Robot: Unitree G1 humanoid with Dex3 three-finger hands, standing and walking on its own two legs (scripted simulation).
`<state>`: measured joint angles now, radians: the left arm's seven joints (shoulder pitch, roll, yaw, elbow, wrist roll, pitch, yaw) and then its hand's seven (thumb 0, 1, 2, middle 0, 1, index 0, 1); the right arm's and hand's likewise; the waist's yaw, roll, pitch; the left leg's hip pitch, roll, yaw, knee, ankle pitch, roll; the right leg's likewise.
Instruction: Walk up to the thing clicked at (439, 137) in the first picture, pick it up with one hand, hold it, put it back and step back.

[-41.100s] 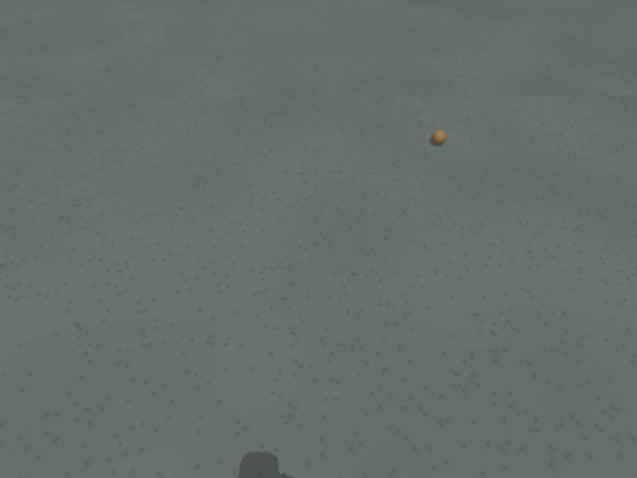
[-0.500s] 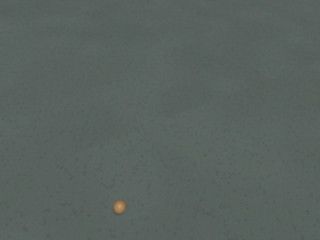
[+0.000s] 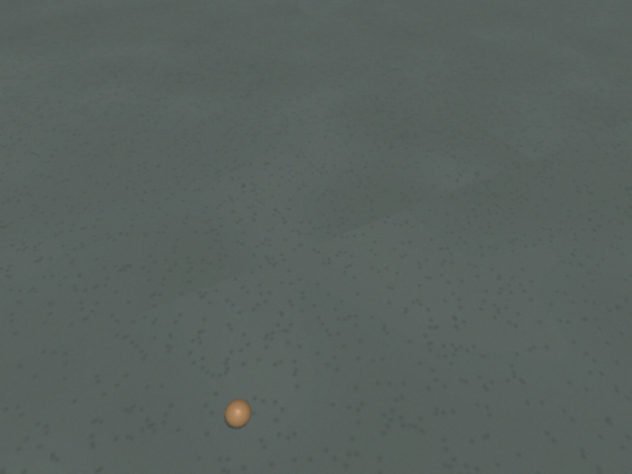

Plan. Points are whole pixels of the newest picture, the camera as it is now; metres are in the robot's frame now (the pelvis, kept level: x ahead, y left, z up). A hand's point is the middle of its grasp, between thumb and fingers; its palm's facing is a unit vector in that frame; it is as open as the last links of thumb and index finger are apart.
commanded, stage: stand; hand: left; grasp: from above
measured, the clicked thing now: (238, 413) +0.47 +0.24 -0.74
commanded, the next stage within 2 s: step back in 1.54 s
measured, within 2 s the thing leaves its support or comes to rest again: neither
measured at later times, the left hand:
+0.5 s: hand out of the picture +0.08 +0.24 -0.16, palm faces +0.01 -0.94 -0.33, open 7.4 cm
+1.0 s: hand out of the picture +0.09 +0.24 -0.16, palm faces +0.00 -0.94 -0.34, open 7.4 cm
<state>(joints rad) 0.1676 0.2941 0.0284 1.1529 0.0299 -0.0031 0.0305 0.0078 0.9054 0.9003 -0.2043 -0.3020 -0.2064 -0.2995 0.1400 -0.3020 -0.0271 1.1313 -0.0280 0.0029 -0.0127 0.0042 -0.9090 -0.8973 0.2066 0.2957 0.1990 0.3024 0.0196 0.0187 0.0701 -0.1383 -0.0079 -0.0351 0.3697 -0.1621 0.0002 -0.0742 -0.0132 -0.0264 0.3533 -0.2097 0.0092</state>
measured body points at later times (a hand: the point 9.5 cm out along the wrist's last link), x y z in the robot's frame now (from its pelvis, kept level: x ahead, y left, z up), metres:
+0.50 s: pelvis +0.01 +0.00 +0.00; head +0.03 +0.00 +0.45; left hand +0.08 +0.29 -0.14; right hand +0.08 -0.29 -0.14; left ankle +0.03 +0.12 -0.75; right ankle -0.01 -0.12 -0.75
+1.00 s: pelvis +0.02 +0.00 +0.00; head +0.03 +0.00 +0.45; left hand +0.09 +0.29 -0.13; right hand +0.10 -0.30 -0.13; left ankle +0.03 +0.12 -0.75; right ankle -0.01 -0.12 -0.75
